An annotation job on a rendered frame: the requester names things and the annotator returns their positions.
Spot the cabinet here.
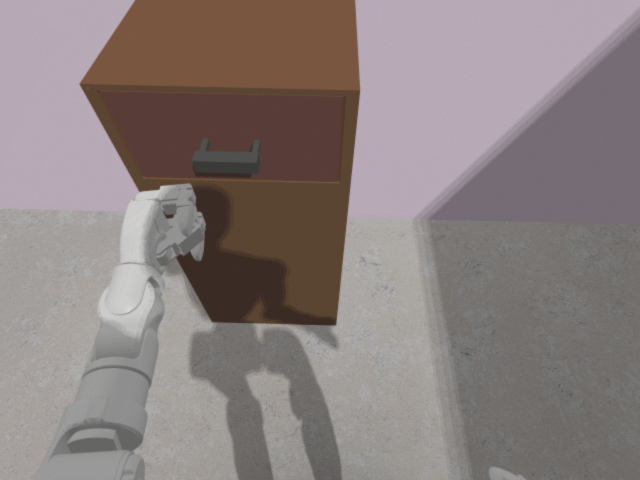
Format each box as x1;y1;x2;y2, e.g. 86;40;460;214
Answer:
80;0;360;326

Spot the drawer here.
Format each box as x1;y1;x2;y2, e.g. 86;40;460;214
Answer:
100;90;343;182

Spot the left robot forearm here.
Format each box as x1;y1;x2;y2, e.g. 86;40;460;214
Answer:
33;263;165;480

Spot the robot left upper arm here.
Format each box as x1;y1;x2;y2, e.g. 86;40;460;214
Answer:
38;450;145;480

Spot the left robot hand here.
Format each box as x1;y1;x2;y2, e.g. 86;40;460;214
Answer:
120;183;206;276

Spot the handle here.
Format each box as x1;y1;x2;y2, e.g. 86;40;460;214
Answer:
192;138;261;174

